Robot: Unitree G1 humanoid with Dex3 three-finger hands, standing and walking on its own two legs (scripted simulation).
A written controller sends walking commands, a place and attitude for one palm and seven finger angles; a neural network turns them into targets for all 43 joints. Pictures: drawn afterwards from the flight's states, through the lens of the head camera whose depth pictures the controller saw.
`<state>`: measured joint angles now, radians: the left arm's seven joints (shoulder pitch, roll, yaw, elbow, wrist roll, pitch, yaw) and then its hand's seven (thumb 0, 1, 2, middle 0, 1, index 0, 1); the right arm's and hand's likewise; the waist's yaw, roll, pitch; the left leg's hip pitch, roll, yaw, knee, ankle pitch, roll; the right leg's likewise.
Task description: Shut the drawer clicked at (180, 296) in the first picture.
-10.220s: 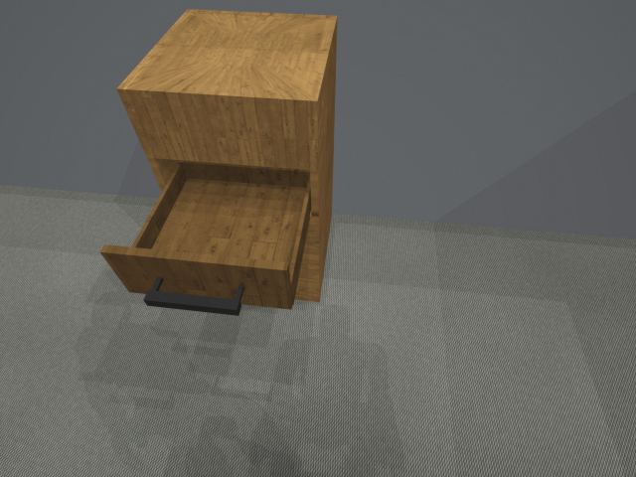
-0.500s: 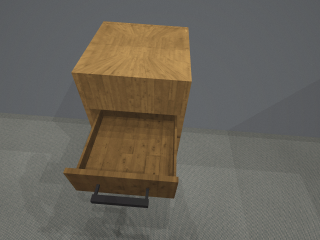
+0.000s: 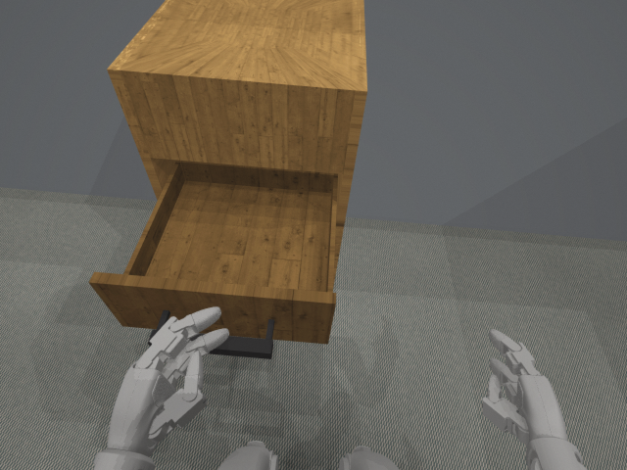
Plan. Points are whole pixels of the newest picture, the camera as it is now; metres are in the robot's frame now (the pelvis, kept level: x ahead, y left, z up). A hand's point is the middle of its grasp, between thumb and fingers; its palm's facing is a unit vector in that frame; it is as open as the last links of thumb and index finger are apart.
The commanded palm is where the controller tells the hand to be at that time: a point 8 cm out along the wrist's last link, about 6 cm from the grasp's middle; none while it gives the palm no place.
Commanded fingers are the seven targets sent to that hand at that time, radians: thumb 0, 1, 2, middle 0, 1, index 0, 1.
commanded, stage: raise the hand and make a fist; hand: left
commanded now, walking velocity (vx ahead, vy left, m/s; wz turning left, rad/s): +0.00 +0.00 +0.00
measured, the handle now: (215, 332) +0.35 +0.18 -0.13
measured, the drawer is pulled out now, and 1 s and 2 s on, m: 0.30 0.30 0.30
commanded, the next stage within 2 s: bring the fist close to the handle in 1.52 s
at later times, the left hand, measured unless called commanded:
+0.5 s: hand (188, 411) +0.20 +0.16 -0.01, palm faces -0.01 -1.00 -0.02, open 3.7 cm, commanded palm +0.16 +0.22 -0.01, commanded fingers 0.00 0.90 0.90 -1.10 -1.27 -1.10 -1.27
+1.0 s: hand (194, 435) +0.18 +0.15 -0.02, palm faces -0.02 -1.00 +0.03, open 3.2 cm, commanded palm +0.15 +0.20 -0.03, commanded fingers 0.00 0.90 0.90 -1.40 -1.60 -1.40 -1.60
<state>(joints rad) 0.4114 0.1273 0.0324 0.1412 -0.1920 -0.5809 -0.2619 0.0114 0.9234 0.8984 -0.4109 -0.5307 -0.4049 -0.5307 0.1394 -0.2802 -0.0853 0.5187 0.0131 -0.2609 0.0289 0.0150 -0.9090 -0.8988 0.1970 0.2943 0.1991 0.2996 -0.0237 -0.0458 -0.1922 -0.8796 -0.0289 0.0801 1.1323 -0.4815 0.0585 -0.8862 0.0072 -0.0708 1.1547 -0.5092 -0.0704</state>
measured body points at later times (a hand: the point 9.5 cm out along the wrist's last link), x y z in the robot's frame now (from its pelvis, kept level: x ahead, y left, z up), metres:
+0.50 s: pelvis -0.01 -0.02 -0.04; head +0.08 -0.02 +0.40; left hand +0.19 +0.21 -0.01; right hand +0.16 -0.25 -0.14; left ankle +0.03 +0.09 -0.65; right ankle +0.03 -0.08 -0.65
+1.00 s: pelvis -0.01 +0.01 -0.06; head +0.09 +0.03 +0.38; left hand +0.17 +0.20 -0.02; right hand +0.23 -0.19 -0.12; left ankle +0.03 +0.09 -0.65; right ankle +0.03 -0.08 -0.65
